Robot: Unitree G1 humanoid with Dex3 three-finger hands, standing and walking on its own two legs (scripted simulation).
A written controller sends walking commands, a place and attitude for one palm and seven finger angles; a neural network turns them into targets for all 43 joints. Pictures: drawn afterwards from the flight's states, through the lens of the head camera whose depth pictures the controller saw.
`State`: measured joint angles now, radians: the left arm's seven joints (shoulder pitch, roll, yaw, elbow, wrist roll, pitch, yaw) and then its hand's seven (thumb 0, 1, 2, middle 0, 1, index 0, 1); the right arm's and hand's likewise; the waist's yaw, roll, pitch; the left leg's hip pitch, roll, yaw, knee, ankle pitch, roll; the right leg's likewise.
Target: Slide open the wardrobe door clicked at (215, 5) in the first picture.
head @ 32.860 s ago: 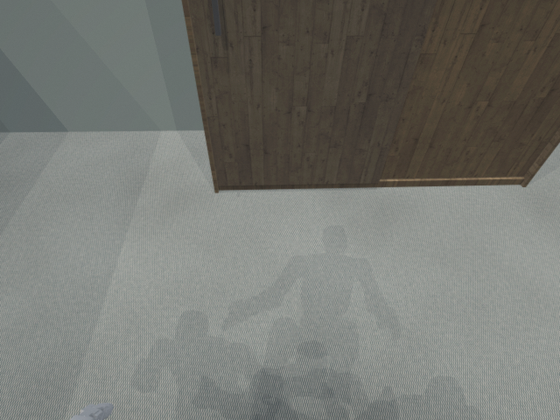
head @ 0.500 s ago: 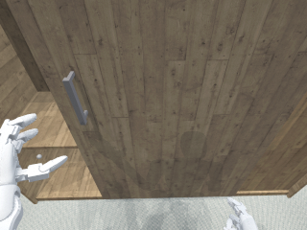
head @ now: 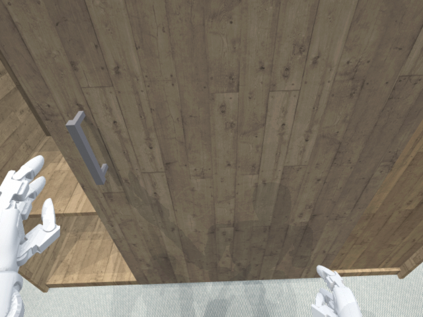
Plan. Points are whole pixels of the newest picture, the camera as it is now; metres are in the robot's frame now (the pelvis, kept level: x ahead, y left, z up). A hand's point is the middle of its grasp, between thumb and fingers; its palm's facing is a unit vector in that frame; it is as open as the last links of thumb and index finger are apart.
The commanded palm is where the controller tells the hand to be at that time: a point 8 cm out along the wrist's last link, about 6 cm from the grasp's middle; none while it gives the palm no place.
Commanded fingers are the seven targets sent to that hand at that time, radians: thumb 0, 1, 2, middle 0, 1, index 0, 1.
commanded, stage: draw the hand back to the body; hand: left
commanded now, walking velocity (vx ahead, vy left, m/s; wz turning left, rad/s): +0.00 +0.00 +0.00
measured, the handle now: (90, 149) +0.40 +0.33 +0.11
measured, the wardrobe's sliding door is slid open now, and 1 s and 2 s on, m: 0.44 0.44 0.44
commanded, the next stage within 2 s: step back with the hand held close in 0.18 s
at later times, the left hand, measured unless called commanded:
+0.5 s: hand (39, 234) +0.17 +0.26 +0.17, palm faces +0.43 -0.79 -0.44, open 7.4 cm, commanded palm +0.11 +0.30 +0.17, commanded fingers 0.00 0.90 0.90 -0.20 -0.30 -0.20 -0.30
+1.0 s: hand out of the picture +0.05 +0.35 +0.17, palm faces +0.46 -0.74 -0.49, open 7.4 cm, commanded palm -0.01 +0.38 +0.17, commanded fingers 0.00 0.90 0.90 -0.20 -0.30 -0.20 -0.30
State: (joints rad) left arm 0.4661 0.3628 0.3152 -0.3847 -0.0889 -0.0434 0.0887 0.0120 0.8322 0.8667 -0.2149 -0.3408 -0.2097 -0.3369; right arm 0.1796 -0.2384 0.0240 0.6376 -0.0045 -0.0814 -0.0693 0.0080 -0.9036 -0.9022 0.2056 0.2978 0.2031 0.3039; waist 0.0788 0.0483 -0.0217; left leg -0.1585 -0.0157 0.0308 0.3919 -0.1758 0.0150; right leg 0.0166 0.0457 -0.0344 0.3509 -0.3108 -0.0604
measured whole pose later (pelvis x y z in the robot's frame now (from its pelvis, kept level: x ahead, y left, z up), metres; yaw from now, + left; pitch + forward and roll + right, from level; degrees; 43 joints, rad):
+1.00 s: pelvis -0.13 +0.07 -0.01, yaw +5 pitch +3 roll -3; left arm 0.54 0.48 0.45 -0.55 -0.05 -0.20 0.12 0.02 0.89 0.90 -0.21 -0.31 -0.21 -0.30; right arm 0.21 -0.20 0.02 0.57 -0.01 -0.06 -0.07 0.01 -0.90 -0.90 0.21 0.30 0.20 0.30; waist 0.01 0.00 -0.03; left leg -0.46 -0.08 0.01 0.34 -0.05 0.07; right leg -0.16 0.09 0.00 0.49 -0.35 -0.03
